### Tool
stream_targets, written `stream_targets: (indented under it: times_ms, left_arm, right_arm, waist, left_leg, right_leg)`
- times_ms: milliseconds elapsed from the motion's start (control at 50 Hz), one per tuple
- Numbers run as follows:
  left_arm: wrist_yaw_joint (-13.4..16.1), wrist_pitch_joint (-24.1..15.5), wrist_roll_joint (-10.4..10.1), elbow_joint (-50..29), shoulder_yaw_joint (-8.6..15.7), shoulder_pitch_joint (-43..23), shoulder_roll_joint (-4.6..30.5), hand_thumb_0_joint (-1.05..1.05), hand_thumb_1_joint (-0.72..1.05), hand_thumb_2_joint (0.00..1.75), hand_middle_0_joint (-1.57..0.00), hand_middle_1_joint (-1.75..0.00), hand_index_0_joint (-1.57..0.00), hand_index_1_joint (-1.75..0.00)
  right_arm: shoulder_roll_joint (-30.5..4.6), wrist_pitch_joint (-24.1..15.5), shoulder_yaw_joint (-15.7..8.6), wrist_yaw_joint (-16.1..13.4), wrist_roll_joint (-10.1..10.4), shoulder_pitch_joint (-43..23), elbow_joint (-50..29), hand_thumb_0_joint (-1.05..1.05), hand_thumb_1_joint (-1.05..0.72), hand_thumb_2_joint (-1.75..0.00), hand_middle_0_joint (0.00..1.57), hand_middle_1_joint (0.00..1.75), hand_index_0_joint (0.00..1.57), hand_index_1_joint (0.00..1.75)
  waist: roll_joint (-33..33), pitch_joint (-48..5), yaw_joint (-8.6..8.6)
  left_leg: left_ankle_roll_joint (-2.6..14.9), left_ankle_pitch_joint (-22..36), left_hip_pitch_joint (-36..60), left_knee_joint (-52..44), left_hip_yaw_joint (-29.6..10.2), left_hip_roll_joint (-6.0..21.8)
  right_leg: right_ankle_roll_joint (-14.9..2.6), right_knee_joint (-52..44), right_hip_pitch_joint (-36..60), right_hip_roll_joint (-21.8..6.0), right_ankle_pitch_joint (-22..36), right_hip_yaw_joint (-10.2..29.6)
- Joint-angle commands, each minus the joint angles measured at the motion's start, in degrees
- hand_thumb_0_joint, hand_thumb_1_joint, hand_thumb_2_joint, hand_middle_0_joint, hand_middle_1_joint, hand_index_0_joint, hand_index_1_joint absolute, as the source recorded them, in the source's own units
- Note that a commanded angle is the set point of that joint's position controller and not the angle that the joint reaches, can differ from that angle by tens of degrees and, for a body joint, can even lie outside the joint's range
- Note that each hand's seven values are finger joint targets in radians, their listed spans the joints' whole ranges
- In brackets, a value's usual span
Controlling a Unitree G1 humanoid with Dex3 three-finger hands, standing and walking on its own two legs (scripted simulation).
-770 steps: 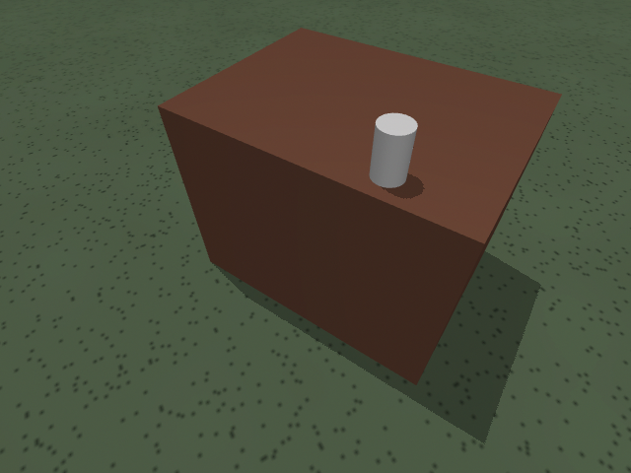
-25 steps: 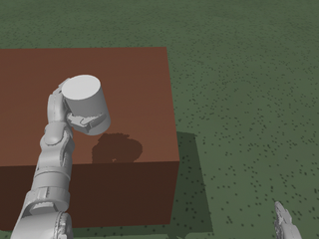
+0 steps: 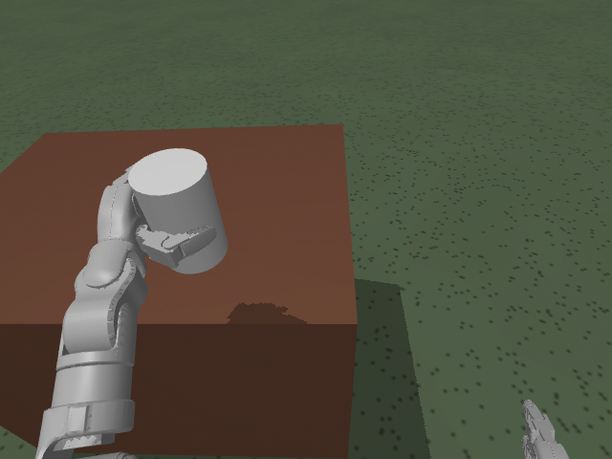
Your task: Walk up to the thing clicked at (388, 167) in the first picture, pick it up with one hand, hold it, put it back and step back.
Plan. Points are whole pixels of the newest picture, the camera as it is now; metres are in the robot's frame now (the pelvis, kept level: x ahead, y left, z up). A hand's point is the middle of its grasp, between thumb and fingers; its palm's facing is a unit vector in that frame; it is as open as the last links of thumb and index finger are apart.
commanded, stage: lift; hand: left
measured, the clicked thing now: (183, 214) +0.37 +0.17 +0.19
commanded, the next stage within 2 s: hold in 0.52 s
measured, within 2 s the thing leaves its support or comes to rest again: neither
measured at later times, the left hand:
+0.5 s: hand (159, 206) +0.33 +0.18 +0.23, palm faces +0.15 -0.99 +0.01, open 11.4 cm
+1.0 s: hand (155, 193) +0.33 +0.18 +0.25, palm faces +0.14 -0.99 +0.01, open 11.4 cm
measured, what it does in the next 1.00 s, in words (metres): stands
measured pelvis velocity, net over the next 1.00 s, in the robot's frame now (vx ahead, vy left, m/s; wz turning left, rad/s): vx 0.00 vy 0.00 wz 0.01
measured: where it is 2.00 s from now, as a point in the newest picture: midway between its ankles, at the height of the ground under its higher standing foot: outside the picture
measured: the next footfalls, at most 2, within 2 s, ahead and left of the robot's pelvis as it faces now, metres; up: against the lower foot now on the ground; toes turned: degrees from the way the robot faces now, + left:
none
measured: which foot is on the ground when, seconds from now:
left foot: down 0.00-1.00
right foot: down 0.00-1.00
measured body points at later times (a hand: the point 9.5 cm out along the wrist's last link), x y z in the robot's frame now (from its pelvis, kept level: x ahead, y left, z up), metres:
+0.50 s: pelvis -0.01 +0.00 +0.01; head -0.05 -0.02 +0.46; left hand +0.32 +0.23 +0.23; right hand +0.15 -0.27 -0.06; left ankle +0.02 +0.14 -0.72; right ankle +0.00 -0.14 -0.72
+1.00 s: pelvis +0.00 +0.00 +0.01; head -0.04 -0.03 +0.46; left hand +0.32 +0.23 +0.25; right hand +0.17 -0.26 -0.06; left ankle +0.02 +0.14 -0.72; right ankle +0.00 -0.14 -0.72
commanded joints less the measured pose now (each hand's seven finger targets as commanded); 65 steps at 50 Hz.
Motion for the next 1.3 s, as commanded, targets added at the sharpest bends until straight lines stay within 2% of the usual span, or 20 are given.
stream_targets:
  times_ms: [0,40,120,220,300,440,520,620,660,680,700,760,820,880,1000,1060,1120,1140,1180,1280]
  left_arm:
    - [-0.28,-1.14,-0.99,-16.81,1.85,-24.21,9.93,0.00,0.07,1.28,-1.29,-1.44,-1.31,-1.44]
    - [-0.20,-0.59,-1.30,-18.45,4.01,-24.74,12.52,0.00,0.05,1.28,-1.29,-1.45,-1.32,-1.45]
    - [-0.23,2.19,-2.08,-15.23,2.69,-20.97,8.74,0.00,0.07,1.29,-1.28,-1.44,-1.31,-1.45]
    - [-0.02,3.96,-2.05,-22.35,3.52,-25.43,11.19,0.00,0.10,1.29,-1.30,-1.46,-1.33,-1.45]
    - [0.17,5.00,-2.57,-19.60,3.97,-21.34,9.46,0.00,0.07,1.28,-1.29,-1.45,-1.32,-1.45]
    - [0.74,6.12,-2.63,-23.94,4.16,-23.90,10.02,0.00,0.04,1.27,-1.28,-1.43,-1.31,-1.43]
    - [0.34,7.55,-2.59,-22.54,2.38,-22.74,8.40,0.00,0.01,1.27,-1.28,-1.44,-1.31,-1.44]
    - [0.07,8.94,-2.96,-22.95,3.62,-22.60,8.88,0.00,-0.01,1.21,-1.27,-1.42,-1.29,-1.42]
    - [0.04,8.57,-3.16,-29.00,5.82,-25.82,12.42,0.00,-0.01,1.20,-1.26,-1.40,-1.28,-1.40]
    - [-0.06,9.23,-2.86,-23.79,4.56,-22.93,10.17,0.00,0.01,1.19,-1.25,-1.39,-1.28,-1.39]
    - [-0.23,9.01,-3.07,-28.03,4.34,-23.48,10.46,0.00,0.00,1.19,-1.25,-1.38,-1.27,-1.38]
    - [-0.60,9.88,-3.52,-24.05,4.24,-21.17,8.98,0.00,0.00,1.19,-1.24,-1.39,-1.27,-1.39]
    - [-0.99,10.48,-3.49,-27.64,3.98,-23.98,9.78,0.00,-0.01,1.18,-1.23,-1.37,-1.26,-1.38]
    - [-0.95,11.52,-3.32,-24.55,4.63,-22.03,9.71,0.00,0.00,1.20,-1.24,-1.39,-1.27,-1.39]
    - [-1.06,12.08,-3.63,-31.94,5.76,-26.13,12.42,0.00,-0.01,1.20,-1.25,-1.38,-1.27,-1.39]
    - [-1.23,14.04,-4.37,-24.21,4.63,-22.42,8.66,0.00,-0.01,1.21,-1.25,-1.40,-1.28,-1.40]
    - [-1.41,14.93,-4.20,-29.20,5.29,-24.26,10.74,0.00,0.00,1.21,-1.26,-1.40,-1.29,-1.40]
    - [-1.67,15.75,-4.10,-25.13,3.66,-21.45,8.39,0.00,-0.02,1.21,-1.27,-1.41,-1.29,-1.41]
    - [-1.61,15.70,-4.51,-27.67,3.76,-22.45,8.20,0.00,0.01,1.22,-1.26,-1.41,-1.28,-1.41]
    - [-0.35,15.20,-3.83,-27.09,5.77,-23.83,10.19,0.00,0.00,1.22,-1.25,-1.41,-1.28,-1.41]
  right_arm:
    - [-7.08,-4.86,-2.77,-0.62,-0.18,-6.07,-8.36,0.00,0.54,-0.05,0.05,0.05,0.05,0.05]
    - [-8.50,-5.42,-4.13,-0.92,-0.14,-6.40,-7.90,0.00,0.53,-0.05,0.05,0.05,0.05,0.05]
    - [-6.43,-6.67,-2.35,-0.94,-0.07,-7.90,-5.73,0.00,0.54,-0.05,0.05,0.05,0.05,0.05]
    - [-7.41,-7.98,-3.05,-0.58,-0.06,-9.70,-5.33,0.00,0.55,-0.05,0.05,0.05,0.05,0.05]
    - [-8.73,-8.75,-4.48,-0.61,-0.18,-8.93,-3.81,0.00,0.53,-0.05,0.05,0.05,0.05,0.05]
    - [-9.21,-10.33,-5.19,-0.78,-0.19,-10.10,-1.95,0.00,0.53,-0.05,0.05,0.05,0.05,0.05]
    - [-7.94,-11.05,-3.90,-0.71,-0.03,-11.73,-0.63,0.00,0.53,-0.06,0.05,0.05,0.05,0.05]
    - [-8.07,-11.63,-4.28,-0.64,-0.07,-11.04,1.15,0.00,0.52,-0.06,0.05,0.05,0.05,0.05]
    - [-9.40,-11.95,-5.14,-0.65,0.02,-11.41,-0.18,0.00,0.52,-0.06,0.05,0.05,0.05,0.05]
    - [-8.60,-11.74,-4.54,-0.61,-0.08,-10.48,0.04,0.00,0.51,-0.06,0.05,0.05,0.05,0.05]
    - [-7.30,-11.68,-3.50,-0.50,0.11,-10.32,1.11,0.00,0.52,-0.06,0.05,0.05,0.05,0.05]
    - [-8.60,-12.22,-4.77,-0.63,0.05,-11.15,1.07,0.00,0.52,-0.06,0.05,0.05,0.05,0.05]
    - [-6.72,-12.06,-2.95,-0.33,0.21,-11.12,1.33,0.00,0.51,-0.06,0.05,0.05,0.05,0.05]
    - [-8.50,-12.06,-4.46,-0.40,0.11,-11.00,0.76,0.00,0.52,-0.06,0.05,0.05,0.05,0.05]
    - [-6.54,-12.32,-2.83,-0.27,0.35,-10.47,1.96,0.00,0.52,-0.06,0.05,0.05,0.05,0.05]
    - [-8.25,-12.59,-4.13,-0.51,0.18,-12.04,2.90,0.00,0.51,-0.06,0.05,0.05,0.05,0.05]
    - [-7.57,-12.34,-3.31,-0.15,0.38,-12.16,2.40,0.00,0.52,-0.06,0.05,0.05,0.05,0.05]
    - [-8.07,-12.20,-3.55,-0.13,0.56,-11.96,0.56,0.00,0.51,-0.06,0.05,0.05,0.05,0.05]
    - [-7.54,-12.09,-3.04,0.17,0.56,-12.24,2.07,0.00,0.52,-0.06,0.05,0.05,0.05,0.05]
    - [-7.75,-11.79,-3.82,0.17,0.51,-11.94,1.86,0.00,0.52,-0.06,0.05,0.05,0.05,0.05]
  waist:
    - [-2.20,-10.80,-0.34]
    - [-3.07,-11.20,-0.42]
    - [-4.45,-7.80,0.01]
    - [-2.60,-7.93,0.71]
    - [-5.27,-8.06,0.34]
    - [-2.47,-8.73,0.10]
    - [-2.18,-7.19,0.75]
    - [-2.45,-8.09,0.91]
    - [-1.70,-10.58,1.14]
    - [-3.67,-9.46,0.54]
    - [-2.32,-8.96,1.47]
    - [-4.02,-7.92,0.64]
    - [-1.42,-8.94,1.56]
    - [-2.92,-9.18,0.86]
    - [-1.29,-9.28,1.28]
    - [-4.35,-7.95,0.68]
    - [-2.83,-9.77,1.89]
    - [-5.13,-9.67,0.88]
    - [-4.31,-9.23,1.79]
    - [-4.24,-8.12,2.06]
  left_leg:
    - [1.55,10.34,8.52,-6.40,1.81,-1.31]
    - [1.85,8.83,9.00,-6.49,2.02,-1.77]
    - [2.13,6.60,8.01,-7.47,2.14,-2.11]
    - [1.92,4.08,8.05,-8.82,2.41,-2.36]
    - [2.03,6.12,9.03,-9.04,1.90,-1.92]
    - [1.60,6.21,10.84,-9.90,1.62,-1.67]
    - [1.51,5.46,9.63,-10.81,1.27,-1.63]
    - [1.50,9.06,10.85,-10.41,1.20,-1.50]
    - [1.48,9.81,12.16,-10.29,1.18,-1.58]
    - [1.64,10.24,11.87,-10.34,1.15,-1.46]
    - [1.64,9.95,11.42,-10.39,1.28,-1.86]
    - [1.81,10.15,11.41,-10.14,1.37,-1.71]
    - [1.53,12.10,11.94,-10.34,1.29,-1.74]
    - [1.63,12.91,12.40,-10.10,1.25,-1.68]
    - [1.80,11.67,12.99,-9.88,1.55,-2.25]
    - [2.04,11.72,12.33,-9.81,1.46,-2.12]
    - [1.77,13.43,12.81,-9.72,1.54,-2.30]
    - [2.03,13.87,13.19,-9.43,1.56,-2.25]
    - [2.02,13.58,12.35,-9.57,1.49,-2.38]
    - [1.79,12.00,11.73,-10.35,1.28,-2.16]
  right_leg:
    - [-1.18,-7.39,1.91,1.72,10.91,-3.52]
    - [-0.86,-8.65,2.36,1.39,9.68,-3.25]
    - [-0.73,-10.15,1.76,1.05,7.38,-3.03]
    - [-0.99,-11.43,2.13,0.97,4.75,-2.89]
    - [-0.81,-11.23,3.19,1.40,6.74,-3.31]
    - [-1.09,-11.58,3.09,1.70,6.62,-3.53]
    - [-1.37,-12.00,3.30,1.78,6.01,-3.62]
    - [-1.30,-11.66,4.56,1.89,9.16,-3.84]
    - [-1.25,-11.82,5.39,1.90,9.75,-3.92]
    - [-1.10,-11.80,5.28,2.02,10.17,-3.99]
    - [-1.21,-12.07,5.50,1.78,9.82,-3.83]
    - [-0.95,-12.01,5.00,1.77,10.23,-3.69]
    - [-1.35,-11.64,5.42,1.83,11.89,-3.80]
    - [-1.12,-11.70,5.93,1.87,12.64,-3.91]
    - [-1.01,-12.40,5.35,1.51,11.54,-3.68]
    - [-0.78,-12.27,4.87,1.58,11.98,-3.57]
    - [-0.98,-11.97,5.44,1.58,13.16,-3.82]
    - [-0.81,-12.17,5.43,1.55,13.87,-3.75]
    - [-0.95,-12.13,5.86,1.39,13.68,-3.72]
    - [-1.07,-12.03,5.32,1.52,11.74,-3.78]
